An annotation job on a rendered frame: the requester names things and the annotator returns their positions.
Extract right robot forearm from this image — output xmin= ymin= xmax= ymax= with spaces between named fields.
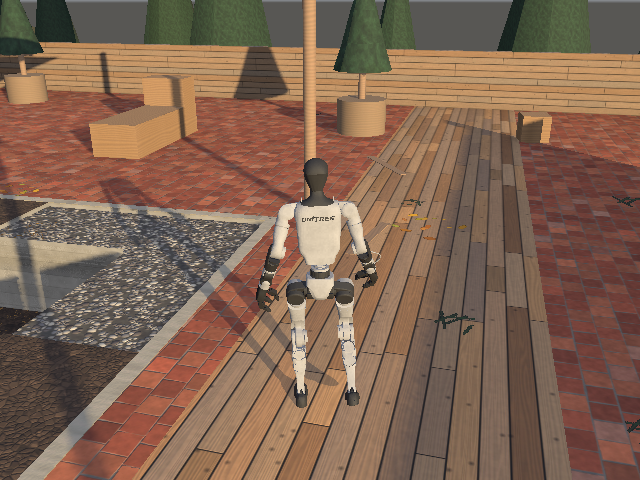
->
xmin=357 ymin=239 xmax=376 ymax=274

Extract robot right hand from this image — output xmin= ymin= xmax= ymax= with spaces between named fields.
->
xmin=355 ymin=270 xmax=378 ymax=288

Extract left robot upper arm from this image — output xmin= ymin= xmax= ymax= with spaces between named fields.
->
xmin=270 ymin=202 xmax=297 ymax=260

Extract left robot forearm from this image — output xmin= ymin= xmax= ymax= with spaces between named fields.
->
xmin=258 ymin=244 xmax=280 ymax=290

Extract right robot upper arm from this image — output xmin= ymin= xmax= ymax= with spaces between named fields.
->
xmin=338 ymin=201 xmax=367 ymax=255

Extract robot left hand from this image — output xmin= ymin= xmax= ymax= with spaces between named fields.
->
xmin=256 ymin=285 xmax=279 ymax=312

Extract robot right thigh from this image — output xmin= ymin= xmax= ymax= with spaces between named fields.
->
xmin=334 ymin=278 xmax=354 ymax=341

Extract robot right shin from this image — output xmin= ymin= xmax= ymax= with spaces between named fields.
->
xmin=341 ymin=324 xmax=356 ymax=393

